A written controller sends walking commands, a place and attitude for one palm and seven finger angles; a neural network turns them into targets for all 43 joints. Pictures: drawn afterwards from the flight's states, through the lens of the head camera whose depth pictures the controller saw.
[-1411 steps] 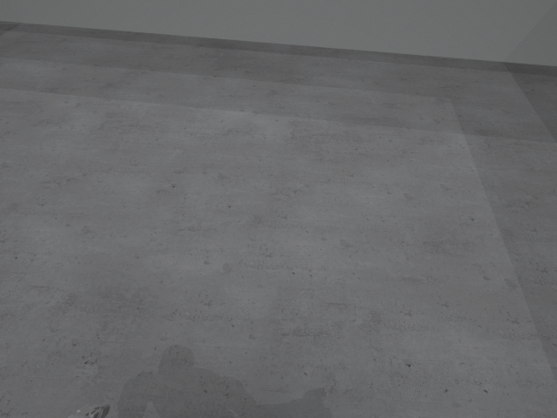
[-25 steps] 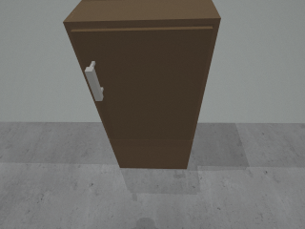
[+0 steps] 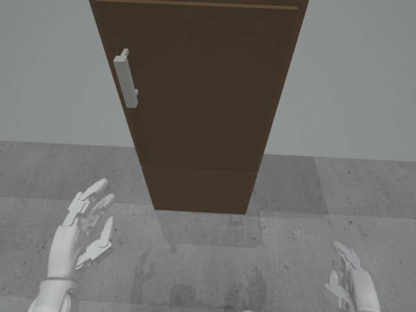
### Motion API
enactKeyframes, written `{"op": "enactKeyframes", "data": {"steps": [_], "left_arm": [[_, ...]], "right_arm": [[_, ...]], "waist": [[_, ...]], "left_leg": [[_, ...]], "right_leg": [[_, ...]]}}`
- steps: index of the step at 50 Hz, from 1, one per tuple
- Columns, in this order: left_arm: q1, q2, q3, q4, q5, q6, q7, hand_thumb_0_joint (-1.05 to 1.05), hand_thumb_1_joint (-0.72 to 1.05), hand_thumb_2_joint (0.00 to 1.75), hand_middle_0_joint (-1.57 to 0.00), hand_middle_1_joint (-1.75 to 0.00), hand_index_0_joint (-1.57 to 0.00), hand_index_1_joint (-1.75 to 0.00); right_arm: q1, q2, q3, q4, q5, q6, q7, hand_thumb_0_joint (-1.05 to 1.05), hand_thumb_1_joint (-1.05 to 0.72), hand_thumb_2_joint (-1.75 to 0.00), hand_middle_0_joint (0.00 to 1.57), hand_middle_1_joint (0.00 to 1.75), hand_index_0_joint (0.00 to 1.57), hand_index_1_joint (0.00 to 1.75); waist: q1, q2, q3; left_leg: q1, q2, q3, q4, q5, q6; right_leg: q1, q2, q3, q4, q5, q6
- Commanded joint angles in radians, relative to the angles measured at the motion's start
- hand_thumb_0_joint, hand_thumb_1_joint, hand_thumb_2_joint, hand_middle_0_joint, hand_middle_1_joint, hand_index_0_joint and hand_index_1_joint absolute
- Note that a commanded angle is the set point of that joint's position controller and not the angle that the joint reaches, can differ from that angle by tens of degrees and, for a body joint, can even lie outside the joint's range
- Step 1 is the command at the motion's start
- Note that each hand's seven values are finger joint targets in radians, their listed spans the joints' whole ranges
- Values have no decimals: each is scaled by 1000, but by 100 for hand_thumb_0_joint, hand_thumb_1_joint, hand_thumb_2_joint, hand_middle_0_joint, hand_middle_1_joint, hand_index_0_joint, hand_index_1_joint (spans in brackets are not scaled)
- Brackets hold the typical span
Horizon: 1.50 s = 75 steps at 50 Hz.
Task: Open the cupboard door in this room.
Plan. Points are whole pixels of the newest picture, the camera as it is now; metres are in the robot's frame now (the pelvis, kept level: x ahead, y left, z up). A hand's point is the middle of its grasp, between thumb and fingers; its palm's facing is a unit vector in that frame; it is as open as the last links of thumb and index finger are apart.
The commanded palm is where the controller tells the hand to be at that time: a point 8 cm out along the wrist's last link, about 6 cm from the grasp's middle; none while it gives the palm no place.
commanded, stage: raise the hand with hooked fingers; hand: left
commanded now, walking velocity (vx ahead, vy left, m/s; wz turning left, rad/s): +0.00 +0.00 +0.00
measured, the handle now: (128, 78) +0.63 +0.24 +0.10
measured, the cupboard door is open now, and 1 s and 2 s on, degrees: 0 0 0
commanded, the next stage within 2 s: move the hooked fingers beside the handle in 1.82 s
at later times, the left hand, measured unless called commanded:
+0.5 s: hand (76, 250) +0.22 +0.24 +0.03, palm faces -0.01 -1.00 -0.05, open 10.8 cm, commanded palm +0.19 +0.29 +0.04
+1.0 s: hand (47, 217) +0.25 +0.28 +0.08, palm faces +0.05 -1.00 -0.06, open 13.5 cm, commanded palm +0.23 +0.33 +0.09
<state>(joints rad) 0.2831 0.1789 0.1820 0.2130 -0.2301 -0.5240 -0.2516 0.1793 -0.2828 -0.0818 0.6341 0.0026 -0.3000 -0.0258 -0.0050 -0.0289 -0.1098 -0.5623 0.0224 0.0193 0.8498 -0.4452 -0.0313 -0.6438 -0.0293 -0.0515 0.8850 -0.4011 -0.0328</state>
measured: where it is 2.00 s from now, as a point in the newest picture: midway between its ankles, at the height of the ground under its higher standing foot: outside the picture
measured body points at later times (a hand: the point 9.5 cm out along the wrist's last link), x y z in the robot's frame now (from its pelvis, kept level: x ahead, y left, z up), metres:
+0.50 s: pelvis -0.03 +0.03 -0.02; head +0.02 +0.03 +0.43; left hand +0.21 +0.29 +0.04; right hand +0.12 -0.19 -0.11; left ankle -0.01 +0.14 -0.70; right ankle +0.02 -0.10 -0.70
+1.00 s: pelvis +0.00 +0.03 +0.00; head +0.03 +0.04 +0.45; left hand +0.24 +0.34 +0.09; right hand +0.18 -0.20 -0.06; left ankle -0.01 +0.14 -0.70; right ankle +0.02 -0.10 -0.70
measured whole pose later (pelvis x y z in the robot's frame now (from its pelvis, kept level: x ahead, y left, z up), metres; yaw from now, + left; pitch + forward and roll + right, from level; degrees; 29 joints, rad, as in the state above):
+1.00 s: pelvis +0.00 +0.03 +0.00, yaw +1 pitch +7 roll -2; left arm 0.10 0.36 0.35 0.19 -0.33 -0.22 -0.41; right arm 0.25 -0.26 0.05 0.54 0.03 -0.25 -0.08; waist 0.02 0.02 -0.07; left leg -0.54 0.02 -0.02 0.88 -0.46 0.00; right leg -0.56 -0.02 -0.08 0.81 -0.37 0.00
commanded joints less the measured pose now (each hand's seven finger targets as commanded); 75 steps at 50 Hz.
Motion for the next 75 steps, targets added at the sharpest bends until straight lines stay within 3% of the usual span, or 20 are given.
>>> {"op": "enactKeyframes", "data": {"steps": [1, 2, 5, 8, 9, 12, 15, 19, 24, 29, 31, 37, 39, 43, 46, 56, 61, 65, 72, 75], "left_arm": [[136, 145, 104, -83, -90, -63, -192, 0, 55, 75, -22, -53, -22, -53], [77, 156, 104, -130, -110, -18, -192, 0, 53, 74, -23, -54, -23, -54], [-133, 206, 124, -306, -109, 41, -127, 0, 46, 71, -23, -58, -23, -58], [-202, 205, 88, -467, -60, 16, -58, 0, 39, 68, -24, -63, -24, -63], [-248, 225, 82, -493, -52, 13, -51, 0, 36, 67, -24, -64, -24, -64], [-188, 202, 55, -427, -38, 38, -65, 0, 29, 64, -24, -69, -24, -69], [-166, 224, 72, -349, -50, 118, -98, 0, 22, 61, -25, -74, -25, -74], [-103, 259, 150, -289, -84, 207, -96, 0, 13, 57, -25, -80, -25, -80], [-127, 268, 179, -308, -96, 188, -68, 0, 1, 52, -26, -87, -26, -87], [-170, 286, 182, -296, -94, 154, -76, 0, -10, 47, -27, -94, -27, -94], [-188, 286, 175, -313, -90, 151, -88, 0, -15, 45, -27, -98, -27, -98], [-230, 316, 203, -300, -98, 176, -98, 0, -29, 39, -29, -107, -29, -107], [-267, 352, 233, -282, -106, 187, -104, 0, -34, 37, -29, -110, -29, -110], [-295, 361, 240, -278, -106, 205, -124, 0, -43, 33, -29, -115, -29, -115], [-323, 367, 248, -227, -116, 230, -151, 0, -50, 30, -30, -120, -30, -120], [-480, 448, 316, -101, -139, 274, -228, 0, -50, 30, -30, -120, -30, -120], [-558, 499, 349, -65, -140, 281, -250, 0, -50, 30, -30, -120, -30, -120], [-609, 529, 366, -7, -146, 294, -267, 0, -50, 30, -30, -120, -30, -120], [-555, 496, 346, 28, -146, 297, -281, 0, -50, 30, -30, -120, -30, -120], [-584, 535, 383, -7, -147, 285, -265, 0, -50, 30, -30, -120, -30, -120]], "right_arm": [[-63, -112, -23, -280, 29, -24, 17, 0, -90, -90, 20, 30, 20, 30], [-69, -113, -17, -313, 40, -12, 7, 0, -90, -90, 20, 30, 20, 30], [-20, -104, 0, -339, 40, 7, -18, 0, -90, -90, 20, 30, 20, 30], [29, -88, 18, -317, 28, 6, -32, 0, -90, -90, 20, 30, 20, 30], [36, -97, 28, -304, 21, 5, -37, 0, -90, -90, 20, 30, 20, 30], [41, -94, 41, -260, 24, -8, -42, 0, -90, -90, 20, 30, 20, 30], [24, -103, 53, -248, 31, -11, -47, 0, -90, -90, 20, 30, 20, 30], [-2, -95, 61, -254, 34, -13, -54, 0, -90, -90, 20, 30, 20, 30], [11, -97, 67, -253, 27, -26, -48, 0, -90, -90, 20, 30, 20, 30], [47, -117, 60, -240, 27, -39, -48, 0, -90, -90, 20, 30, 20, 30], [56, -120, 57, -235, 32, -43, -49, 0, -90, -90, 20, 30, 20, 30], [63, -123, 57, -223, 36, -33, -56, 0, -90, -90, 20, 30, 20, 30], [67, -129, 61, -220, 32, -26, -59, 0, -90, -90, 20, 30, 20, 30], [59, -123, 64, -218, 36, -19, -61, 0, -90, -90, 20, 30, 20, 30], [60, -125, 68, -214, 38, -9, -64, 0, -90, -90, 20, 30, 20, 30], [48, -128, 81, -201, 38, 14, -78, 0, -90, -90, 20, 30, 20, 30], [51, -130, 82, -199, 37, 21, -82, 0, -90, -90, 20, 30, 20, 30], [47, -134, 86, -198, 41, 29, -86, 0, -90, -90, 20, 30, 20, 30], [59, -136, 76, -211, 43, 32, -75, 0, -90, -90, 20, 30, 20, 30], [61, -137, 74, -217, 38, 36, -72, 0, -90, -90, 20, 30, 20, 30]], "waist": [[74, -60, -159], [61, -62, -158], [14, 21, -150], [-17, 110, -211], [-35, 97, -211], [-41, 140, -194], [-27, 131, -169], [17, 80, -163], [24, 54, -145], [9, 40, -145], [9, 106, -167], [8, 133, -147], [7, 108, -136], [10, 160, -172], [5, 123, -150], [9, 88, -166], [12, 111, -185], [13, 100, -155], [22, 89, -150], [24, 73, -171]], "left_leg": [[-229, -84, 47, 93, 107, 39], [-256, -88, 51, 107, 56, 45], [-241, -60, 18, 115, -14, 54], [-158, -35, -11, 111, 60, 62], [-151, -28, -27, 120, 75, 64], [-118, -24, -47, 91, 106, 58], [-126, -26, -61, 48, 78, 53], [-134, -31, -65, -15, 66, 47], [-115, -28, -67, -58, 81, 42], [-84, -28, -65, -76, 82, 43], [-41, -27, -61, -85, 113, 41], [16, -23, -59, -107, 199, 35], [25, -23, -64, -112, 215, 36], [76, -26, -53, -122, 278, 34], [88, -22, -52, -129, 313, 34], [120, -27, -44, -156, 347, 40], [146, -29, -38, -172, 341, 44], [132, -30, -33, -189, 308, 47], [130, -32, -19, -196, 318, 49], [129, -31, -20, -197, 317, 51]], "right_leg": [[101, -25, 137, -55, 17, 10], [98, -30, 175, -93, -87, 21], [8, -6, 161, -98, -251, 20], [9, 18, 104, -41, -88, 12], [-9, 31, 84, -13, -47, 9], [-16, 38, 32, -4, 30, 8], [0, 42, 11, -29, -2, 10], [77, 39, 4, -74, -48, 10], [90, 42, -15, -79, -37, 8], [95, 40, -15, -93, -24, 10], [104, 36, -16, -93, 17, 8], [144, 39, -24, -111, 116, 7], [162, 46, -24, -119, 137, 4], [205, 41, -20, -136, 212, 6], [219, 46, -23, -148, 257, 8], [296, 42, -4, -195, 323, 6], [318, 38, 8, -219, 320, 6], [328, 35, 22, -243, 292, 6], [333, 30, 30, -250, 312, 10], [353, 31, 37, -248, 310, 10]]}}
